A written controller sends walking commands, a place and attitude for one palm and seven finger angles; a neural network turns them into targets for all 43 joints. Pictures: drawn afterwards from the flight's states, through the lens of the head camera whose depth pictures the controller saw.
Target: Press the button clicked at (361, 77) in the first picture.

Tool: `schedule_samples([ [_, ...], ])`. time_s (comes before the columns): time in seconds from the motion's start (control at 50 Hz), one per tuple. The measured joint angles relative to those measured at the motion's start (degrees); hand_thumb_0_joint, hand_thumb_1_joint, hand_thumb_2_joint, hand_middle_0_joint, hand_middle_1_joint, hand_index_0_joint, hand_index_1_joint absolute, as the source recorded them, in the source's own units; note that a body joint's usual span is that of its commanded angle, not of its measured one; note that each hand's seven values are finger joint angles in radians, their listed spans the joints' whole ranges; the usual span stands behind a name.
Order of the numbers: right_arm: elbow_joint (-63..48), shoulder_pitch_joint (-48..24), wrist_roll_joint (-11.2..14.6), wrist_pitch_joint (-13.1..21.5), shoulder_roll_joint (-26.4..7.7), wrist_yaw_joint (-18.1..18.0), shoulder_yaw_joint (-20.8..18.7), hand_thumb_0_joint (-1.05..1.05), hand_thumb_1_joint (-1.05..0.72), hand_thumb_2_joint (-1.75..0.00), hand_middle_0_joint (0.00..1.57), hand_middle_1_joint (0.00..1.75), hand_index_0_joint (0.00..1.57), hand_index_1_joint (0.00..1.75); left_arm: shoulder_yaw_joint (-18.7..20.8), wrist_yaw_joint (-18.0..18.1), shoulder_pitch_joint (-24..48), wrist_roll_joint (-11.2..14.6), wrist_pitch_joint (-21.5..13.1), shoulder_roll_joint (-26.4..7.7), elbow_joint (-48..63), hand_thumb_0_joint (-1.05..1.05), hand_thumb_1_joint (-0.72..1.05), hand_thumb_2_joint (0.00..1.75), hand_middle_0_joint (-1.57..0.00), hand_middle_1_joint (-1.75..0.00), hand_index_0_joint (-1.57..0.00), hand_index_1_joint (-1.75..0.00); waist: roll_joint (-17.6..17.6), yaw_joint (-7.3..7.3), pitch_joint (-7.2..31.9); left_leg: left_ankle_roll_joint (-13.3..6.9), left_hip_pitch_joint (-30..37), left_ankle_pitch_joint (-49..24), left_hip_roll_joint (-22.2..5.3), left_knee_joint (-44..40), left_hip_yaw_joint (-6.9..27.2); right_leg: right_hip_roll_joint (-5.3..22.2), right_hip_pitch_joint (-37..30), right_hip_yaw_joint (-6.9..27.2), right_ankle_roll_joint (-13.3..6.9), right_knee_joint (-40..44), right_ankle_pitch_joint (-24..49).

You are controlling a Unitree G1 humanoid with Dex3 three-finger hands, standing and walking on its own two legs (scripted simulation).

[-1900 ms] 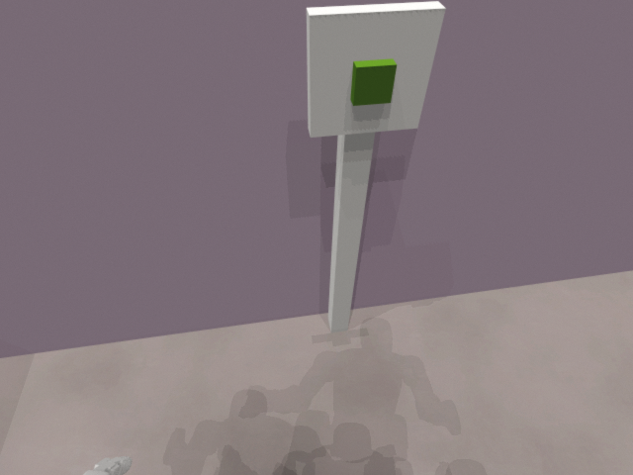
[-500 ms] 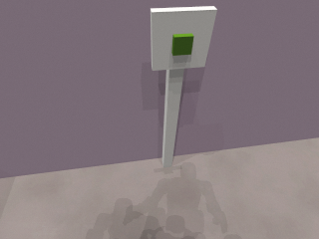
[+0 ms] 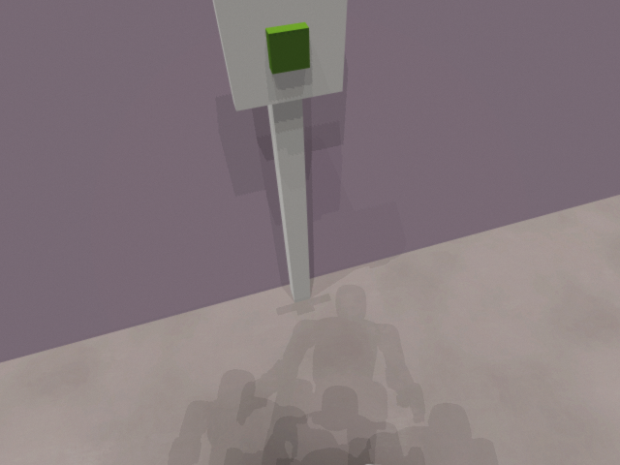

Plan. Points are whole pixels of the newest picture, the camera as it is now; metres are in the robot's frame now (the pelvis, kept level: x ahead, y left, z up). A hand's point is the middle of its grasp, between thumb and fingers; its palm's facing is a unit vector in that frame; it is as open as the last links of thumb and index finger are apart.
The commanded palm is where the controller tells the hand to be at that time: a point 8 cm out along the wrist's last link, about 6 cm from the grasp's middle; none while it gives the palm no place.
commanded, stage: walk to a spot facing it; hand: left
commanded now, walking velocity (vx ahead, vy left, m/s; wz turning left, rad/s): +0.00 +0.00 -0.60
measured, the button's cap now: (287, 47) +0.68 +0.09 +0.18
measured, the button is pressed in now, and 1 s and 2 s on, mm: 0 0 0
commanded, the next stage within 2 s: none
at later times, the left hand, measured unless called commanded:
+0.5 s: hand out of the picture +0.08 +0.17 -0.15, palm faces -0.14 -0.96 -0.25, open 7.3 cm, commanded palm none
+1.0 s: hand (169, 425) +0.18 +0.24 -0.16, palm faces -0.47 -0.86 -0.19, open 7.3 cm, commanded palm none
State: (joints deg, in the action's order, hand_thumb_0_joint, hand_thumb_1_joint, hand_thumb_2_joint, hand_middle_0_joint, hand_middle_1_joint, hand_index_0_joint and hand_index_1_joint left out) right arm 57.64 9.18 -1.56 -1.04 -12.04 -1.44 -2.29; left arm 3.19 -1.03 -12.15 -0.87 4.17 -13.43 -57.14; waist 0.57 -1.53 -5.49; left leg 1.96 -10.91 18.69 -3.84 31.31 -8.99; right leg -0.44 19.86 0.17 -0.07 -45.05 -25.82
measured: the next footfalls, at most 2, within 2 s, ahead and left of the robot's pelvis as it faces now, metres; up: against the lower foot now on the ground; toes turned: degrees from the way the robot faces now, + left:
left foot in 0.74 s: +0.08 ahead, +0.13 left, +0.00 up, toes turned -23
right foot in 1.34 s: -0.07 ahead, -0.04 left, +0.00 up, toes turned -53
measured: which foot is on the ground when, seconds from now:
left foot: down 0.00-0.04, up 0.06-0.72, down 0.74-1.00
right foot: down 0.00-0.74, up 0.76-1.00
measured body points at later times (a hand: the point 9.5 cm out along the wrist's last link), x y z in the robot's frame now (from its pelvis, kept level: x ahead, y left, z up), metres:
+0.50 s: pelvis +0.00 -0.02 +0.01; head +0.04 -0.04 +0.46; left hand +0.09 +0.22 -0.13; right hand +0.06 -0.30 -0.13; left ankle +0.02 +0.15 -0.65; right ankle +0.00 -0.08 -0.73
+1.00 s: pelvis +0.02 +0.08 +0.02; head +0.07 +0.10 +0.46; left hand +0.21 +0.29 -0.15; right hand -0.05 -0.17 -0.10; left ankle +0.05 +0.14 -0.73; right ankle -0.10 -0.05 -0.61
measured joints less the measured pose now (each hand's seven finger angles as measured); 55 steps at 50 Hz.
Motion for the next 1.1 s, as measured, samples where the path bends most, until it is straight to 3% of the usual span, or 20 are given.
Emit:
schedule_samples([
  [0.04, -0.4, 0.5, 0.0, -0.4, -0.5, 0.2, -0.4, 0.01, -0.9, -0.9, 0.21, 0.3, 0.2, 0.3, 0.2, -0.4, -0.8, -0.1, -0.5, 0.6, 1.2, 0.01, 0.91, 0.9, -0.2, -0.3, -0.2, -0.3, -1.3, -0.27, 0.1, 1.0, -1.1, 1.7, -1.5, 3.2, -0.8, 0.6, -1.7, -1.7, 0.1, 4.3, 4.5],
  [0.06, -0.5, 0.5, 0.1, -0.7, -0.8, 0.3, -0.7, 0.01, -0.9, -0.9, 0.21, 0.3, 0.2, 0.3, 0.3, -0.4, -1.0, -0.4, -1.1, 1.0, 1.5, 0.0, 0.91, 0.9, -0.2, -0.3, -0.2, -0.3, -2.5, -0.21, 0.0, 0.9, -2.7, 3.2, -2.7, 6.7, -0.5, -0.3, -1.8, -2.3, -1.2, 5.1, 5.8],
  [0.12, -0.5, 0.3, 0.4, -2.1, -1.2, 0.2, -1.2, 0.01, -0.9, -0.9, 0.21, 0.3, 0.2, 0.3, 0.2, 0.5, -1.4, -0.2, -2.1, 1.7, 2.4, 0.0, 0.91, 0.9, -0.2, -0.3, -0.2, -0.3, -3.4, 0.18, -0.3, 0.5, -9.7, 9.8, -1.3, 22.3, 5.1, -1.6, -1.9, -2.9, -4.6, 5.7, 5.2],
  [0.18, -0.7, -0.7, 0.5, -2.3, -1.2, 0.5, -1.4, 0.01, -0.9, -0.9, 0.21, 0.3, 0.2, 0.3, 0.2, 1.0, -2.3, 0.1, -2.3, 2.3, 2.9, 0.0, 0.91, 0.9, -0.2, -0.3, -0.21, -0.3, -2.5, -0.32, -0.3, 0.8, -14.4, 6.0, -0.1, 31.3, 7.2, -2.7, -3.5, -1.3, -5.4, 11.0, 8.2],
  [0.28, -2.1, -2.2, 0.4, -2.0, -1.8, 0.4, -1.7, 0.01, -0.9, -0.9, 0.2, 0.3, 0.2, 0.3, 0.0, 0.9, -3.3, 0.4, -2.5, 3.0, 3.0, 0.0, 0.91, 0.9, -0.2, -0.3, -0.21, -0.3, -1.8, -0.12, 0.3, 1.9, -18.0, 0.2, 0.2, 33.9, 9.5, -4.4, -5.1, 1.7, -5.7, 18.2, 12.9],
  [0.4, -2.8, -3.2, 0.4, -2.4, -2.9, -0.4, -1.9, 0.01, -0.9, -0.9, 0.2, 0.3, 0.2, 0.3, 0.2, 1.1, -3.6, 0.4, -2.6, 3.2, 3.4, 0.0, 0.91, 0.9, -0.2, -0.3, -0.21, -0.3, -2.0, -0.47, 1.4, 2.7, -18.2, -0.1, 0.5, 32.3, 11.6, -6.6, -6.0, 4.8, -5.7, 20.9, 14.9],
  [0.54, -4.4, -4.2, 0.4, -2.4, -2.1, -0.3, -1.5, 0.01, -0.9, -0.9, 0.2, 0.3, 0.2, 0.3, 0.5, 1.1, -3.4, 0.0, -2.4, 1.8, 4.1, 0.0, 0.91, 0.9, -0.2, -0.3, -0.21, -0.3, -0.8, -0.97, 2.1, 2.6, -16.5, 2.5, 1.6, 26.7, 11.7, -8.0, -5.5, 9.1, -4.8, 20.9, 15.7],
  [0.68, -6.8, -4.1, 1.2, -1.4, -0.4, -0.1, -0.8, 0.01, -0.9, -0.9, 0.2, 0.3, 0.2, 0.3, 1.1, 1.0, -2.5, -0.4, -1.4, -0.7, 4.9, 0.0, 0.91, 0.9, -0.2, -0.3, -0.21, -0.3, 1.1, -1.19, 2.4, 1.0, -10.8, 4.8, 3.6, 12.1, 11.4, -8.5, -3.7, 13.8, -2.2, 19.4, 15.7],
  [0.74, -7.9, -2.6, 1.4, 0.0, 0.1, -0.2, -0.2, 0.01, -0.9, -0.9, 0.2, 0.3, 0.2, 0.3, 1.5, 1.0, -2.1, -0.2, -0.9, -2.0, 5.4, 0.01, 0.91, 0.9, -0.2, -0.3, -0.21, -0.3, 1.8, -0.36, 3.1, -0.5, -5.4, -1.3, 3.9, -0.3, 10.9, -9.0, -1.4, 15.3, -0.4, 15.8, 14.2],
  [0.76, -7.9, -2.2, 1.2, 0.3, 0.5, -0.3, -0.1, 0.01, -0.9, -0.9, 0.21, 0.3, 0.2, 0.3, 1.9, 0.9, -1.5, 0.0, -0.6, -2.6, 5.3, 0.01, 0.91, 0.9, -0.2, -0.3, -0.21, -0.3, 2.6, -0.14, 2.8, -1.7, -5.3, -2.9, 4.4, -0.5, 10.1, -8.7, 0.2, 15.0, 0.0, 11.6, 9.4],
  [0.8, -7.9, -1.2, 0.7, 0.1, 1.0, -0.2, 0.6, 0.01, -0.9, -0.9, 0.21, 0.3, 0.2, 0.3, 2.5, 0.6, -0.7, -0.4, -0.3, -3.3, 5.2, 0.01, 0.91, 0.9, -0.2, -0.3, -0.21, -0.3, 3.4, -0.35, 2.2, -3.7, -4.4, -2.6, 4.2, -0.2, 8.0, -7.6, 4.7, 10.8, 1.4, -0.6, 2.0],
  [0.86, -7.6, 0.8, 0.2, -0.3, 1.6, -0.2, 1.3, 0.01, -0.9, -0.9, 0.21, 0.3, 0.2, 0.3, 3.2, -0.3, -0.8, -0.9, -0.1, -4.2, 5.4, 0.01, 0.91, 0.9, -0.2, -0.3, -0.2, -0.3, 3.4, -0.31, 2.3, -4.7, -2.3, -2.8, 2.9, -2.7, 5.5, -5.1, 9.8, 5.8, 2.9, -16.5, 2.5],
  [0.9, -7.2, 2.0, 0.1, -0.2, 1.8, -0.3, 1.4, 0.01, -0.9, -0.9, 0.21, 0.3, 0.2, 0.3, 3.4, -0.7, -1.0, -1.0, 0.0, -4.4, 5.4, 0.01, 0.91, 0.9, -0.2, -0.3, -0.2, -0.3, 3.2, -0.2, 2.4, -5.0, -1.2, -3.3, 2.3, -4.2, 4.0, -3.1, 11.1, 4.3, 3.6, -22.3, 4.7],
  [0.98, -6.6, 4.2, 0.2, 0.5, 2.2, -0.4, 1.4, 0.01, -0.9, -0.9, 0.21, 0.3, 0.2, 0.3, 3.3, -0.9, -1.3, -0.8, 0.6, -3.9, 4.7, 0.0, 0.91, 0.9, -0.2, -0.3, -0.2, -0.3, 2.8, 0.28, 2.4, -5.5, -0.1, -3.6, 1.3, -5.7, 0.7, 0.2, 10.7, 3.5, 4.7, -25.0, 6.9],
  [1.1, -5.0, 7.1, 0.2, 1.0, 2.7, -0.4, 0.9, 0.01, -0.9, -0.9, 0.21, 0.3, 0.2, 0.3, 2.6, -1.0, 0.0, -0.5, 1.6, -1.9, 3.5, 0.01, 0.91, 0.9, -0.2, -0.3, -0.2, -0.3, 2.3, 1.84, 1.7, -5.6, 0.3, -3.0, -0.2, -5.8, -3.6, 2.8, 7.4, 1.4, 5.3, -18.5, 5.1],
])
